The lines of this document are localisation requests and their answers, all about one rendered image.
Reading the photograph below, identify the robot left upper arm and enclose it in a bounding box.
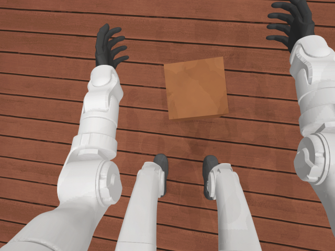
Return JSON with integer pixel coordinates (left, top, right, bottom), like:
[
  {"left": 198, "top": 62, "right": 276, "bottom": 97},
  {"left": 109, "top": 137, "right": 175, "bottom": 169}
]
[{"left": 0, "top": 159, "right": 122, "bottom": 251}]

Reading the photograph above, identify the right robot forearm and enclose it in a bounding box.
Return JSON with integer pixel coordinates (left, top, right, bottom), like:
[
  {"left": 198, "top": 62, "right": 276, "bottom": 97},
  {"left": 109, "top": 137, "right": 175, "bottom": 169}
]
[{"left": 289, "top": 35, "right": 335, "bottom": 137}]

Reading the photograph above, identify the left robot shin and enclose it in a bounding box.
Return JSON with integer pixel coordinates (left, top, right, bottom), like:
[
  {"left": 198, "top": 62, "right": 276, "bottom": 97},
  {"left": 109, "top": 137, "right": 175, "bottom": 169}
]
[{"left": 137, "top": 162, "right": 163, "bottom": 175}]

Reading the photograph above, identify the robot right hand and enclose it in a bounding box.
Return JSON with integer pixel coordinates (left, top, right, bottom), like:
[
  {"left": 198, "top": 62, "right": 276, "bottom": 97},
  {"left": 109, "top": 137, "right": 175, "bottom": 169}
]
[{"left": 266, "top": 0, "right": 315, "bottom": 53}]

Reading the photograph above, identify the left robot forearm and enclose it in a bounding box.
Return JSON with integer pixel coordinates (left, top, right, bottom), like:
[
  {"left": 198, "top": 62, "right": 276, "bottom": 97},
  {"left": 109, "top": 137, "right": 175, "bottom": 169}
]
[{"left": 57, "top": 65, "right": 124, "bottom": 198}]

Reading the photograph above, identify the left robot thigh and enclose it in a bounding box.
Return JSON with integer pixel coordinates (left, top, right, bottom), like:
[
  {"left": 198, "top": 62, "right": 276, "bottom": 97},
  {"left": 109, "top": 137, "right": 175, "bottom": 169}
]
[{"left": 115, "top": 167, "right": 164, "bottom": 251}]

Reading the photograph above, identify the carton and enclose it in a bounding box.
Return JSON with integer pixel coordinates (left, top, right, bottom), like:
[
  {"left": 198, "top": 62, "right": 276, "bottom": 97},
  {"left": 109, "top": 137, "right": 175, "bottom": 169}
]
[{"left": 164, "top": 56, "right": 229, "bottom": 122}]

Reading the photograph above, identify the robot left hand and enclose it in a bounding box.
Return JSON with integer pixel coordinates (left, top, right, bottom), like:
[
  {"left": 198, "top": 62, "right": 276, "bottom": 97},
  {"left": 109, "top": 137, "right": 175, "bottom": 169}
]
[{"left": 95, "top": 24, "right": 129, "bottom": 69}]

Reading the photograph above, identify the robot right upper arm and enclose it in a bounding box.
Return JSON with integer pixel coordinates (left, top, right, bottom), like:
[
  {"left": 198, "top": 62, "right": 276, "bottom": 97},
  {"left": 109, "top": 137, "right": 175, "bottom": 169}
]
[{"left": 294, "top": 132, "right": 335, "bottom": 237}]

